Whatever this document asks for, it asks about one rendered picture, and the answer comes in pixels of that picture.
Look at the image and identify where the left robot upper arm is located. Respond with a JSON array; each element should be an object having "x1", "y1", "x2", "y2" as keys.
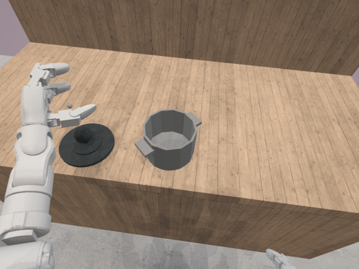
[{"x1": 0, "y1": 240, "x2": 55, "y2": 269}]

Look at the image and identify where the knob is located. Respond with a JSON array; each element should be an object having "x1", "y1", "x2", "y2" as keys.
[{"x1": 74, "y1": 127, "x2": 92, "y2": 143}]

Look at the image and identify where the lid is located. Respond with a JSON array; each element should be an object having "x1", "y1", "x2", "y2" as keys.
[{"x1": 59, "y1": 123, "x2": 114, "y2": 168}]

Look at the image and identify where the right robot hand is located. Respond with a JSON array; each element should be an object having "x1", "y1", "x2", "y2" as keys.
[{"x1": 266, "y1": 249, "x2": 296, "y2": 269}]

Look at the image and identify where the robot left forearm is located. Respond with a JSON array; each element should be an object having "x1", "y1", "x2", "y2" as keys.
[{"x1": 0, "y1": 124, "x2": 56, "y2": 247}]

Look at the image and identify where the table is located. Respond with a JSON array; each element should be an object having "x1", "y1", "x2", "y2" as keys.
[{"x1": 0, "y1": 0, "x2": 359, "y2": 259}]

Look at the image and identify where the left robot hand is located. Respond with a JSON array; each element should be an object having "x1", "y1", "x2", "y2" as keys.
[{"x1": 20, "y1": 63, "x2": 96, "y2": 128}]

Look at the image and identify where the pot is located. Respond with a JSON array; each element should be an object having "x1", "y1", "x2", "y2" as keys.
[{"x1": 135, "y1": 109, "x2": 202, "y2": 170}]

